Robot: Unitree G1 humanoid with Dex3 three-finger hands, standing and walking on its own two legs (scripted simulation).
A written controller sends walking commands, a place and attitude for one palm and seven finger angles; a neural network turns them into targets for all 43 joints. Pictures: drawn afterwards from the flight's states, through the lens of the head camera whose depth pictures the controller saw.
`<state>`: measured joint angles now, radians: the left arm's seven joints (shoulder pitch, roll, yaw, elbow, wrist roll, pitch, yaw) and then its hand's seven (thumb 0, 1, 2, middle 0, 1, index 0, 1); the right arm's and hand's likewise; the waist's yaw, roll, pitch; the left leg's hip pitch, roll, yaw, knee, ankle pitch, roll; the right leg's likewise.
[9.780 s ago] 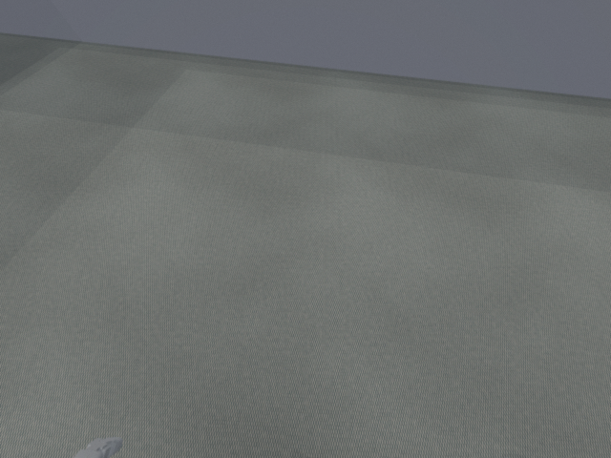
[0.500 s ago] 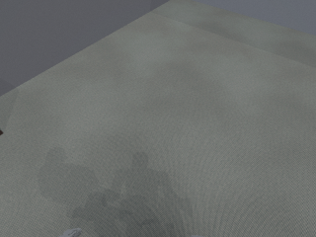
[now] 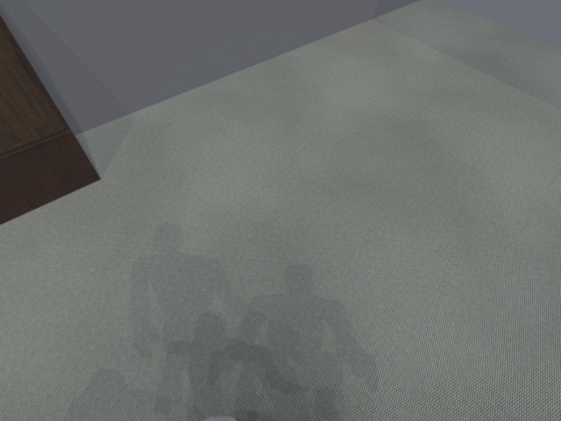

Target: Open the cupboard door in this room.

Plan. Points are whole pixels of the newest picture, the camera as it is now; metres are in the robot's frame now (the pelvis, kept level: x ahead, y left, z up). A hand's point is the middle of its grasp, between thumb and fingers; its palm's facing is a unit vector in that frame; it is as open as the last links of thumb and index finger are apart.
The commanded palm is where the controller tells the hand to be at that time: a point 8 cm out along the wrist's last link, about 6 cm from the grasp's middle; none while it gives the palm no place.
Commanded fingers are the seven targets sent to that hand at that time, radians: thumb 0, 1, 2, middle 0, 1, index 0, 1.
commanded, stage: turn or walk to find it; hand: left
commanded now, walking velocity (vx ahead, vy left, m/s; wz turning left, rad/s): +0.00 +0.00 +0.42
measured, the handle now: out of the picture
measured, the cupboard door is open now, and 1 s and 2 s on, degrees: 0 0 0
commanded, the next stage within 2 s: stand and wait in 0.54 s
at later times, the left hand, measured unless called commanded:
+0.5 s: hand out of the picture +0.04 +0.20 -0.14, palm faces +0.20 -0.94 -0.28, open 7.4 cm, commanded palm none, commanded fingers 0.00 0.90 0.90 -0.20 -0.30 -0.20 -0.30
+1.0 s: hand out of the picture -0.12 +0.19 -0.18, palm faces +0.34 -0.92 -0.21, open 7.4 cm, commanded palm none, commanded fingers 0.00 0.90 0.90 -0.20 -0.30 -0.20 -0.30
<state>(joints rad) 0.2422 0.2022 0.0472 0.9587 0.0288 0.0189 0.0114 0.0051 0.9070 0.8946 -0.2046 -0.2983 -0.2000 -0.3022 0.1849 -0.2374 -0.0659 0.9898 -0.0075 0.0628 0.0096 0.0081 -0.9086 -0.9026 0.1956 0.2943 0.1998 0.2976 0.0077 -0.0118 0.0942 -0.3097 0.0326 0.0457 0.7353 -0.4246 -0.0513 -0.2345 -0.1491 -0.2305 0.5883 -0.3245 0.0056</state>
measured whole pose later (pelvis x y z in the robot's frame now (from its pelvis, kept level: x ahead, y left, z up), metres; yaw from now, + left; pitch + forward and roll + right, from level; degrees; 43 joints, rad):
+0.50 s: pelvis -0.02 -0.01 +0.00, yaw +11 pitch -1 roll +1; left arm 0.17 0.18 0.04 0.90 0.02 0.01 0.01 0.00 0.91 0.90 -0.20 -0.30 -0.20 -0.30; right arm 0.20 -0.23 -0.07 0.96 -0.02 0.05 0.00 0.01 -0.90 -0.90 0.20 0.30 0.21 0.30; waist -0.02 0.06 0.06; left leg -0.37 -0.04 -0.08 0.76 -0.40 -0.01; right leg -0.27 -0.05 -0.10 0.60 -0.31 -0.02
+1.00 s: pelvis -0.06 +0.01 +0.01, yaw +17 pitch -3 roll +1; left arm 0.28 0.21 0.03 1.11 0.01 0.06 0.02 0.01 0.91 0.90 -0.20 -0.30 -0.19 -0.30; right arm 0.17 -0.16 -0.02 1.06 -0.01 0.00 -0.04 0.00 -0.93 -0.90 0.20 0.29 0.20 0.30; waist 0.03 -0.04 0.05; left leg -0.16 0.00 0.06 0.47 -0.27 0.02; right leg -0.28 -0.09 -0.08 0.75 -0.45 0.04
